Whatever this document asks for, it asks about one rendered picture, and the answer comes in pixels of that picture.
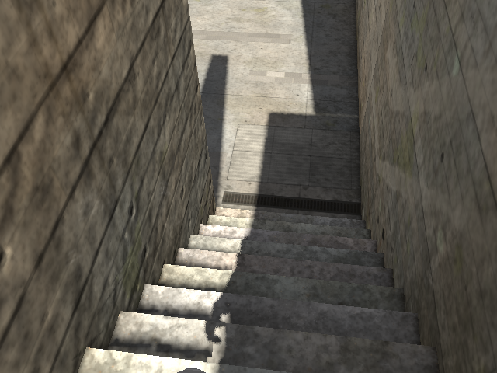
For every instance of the stairs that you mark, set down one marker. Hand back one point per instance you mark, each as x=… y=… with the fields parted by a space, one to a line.
x=267 y=292

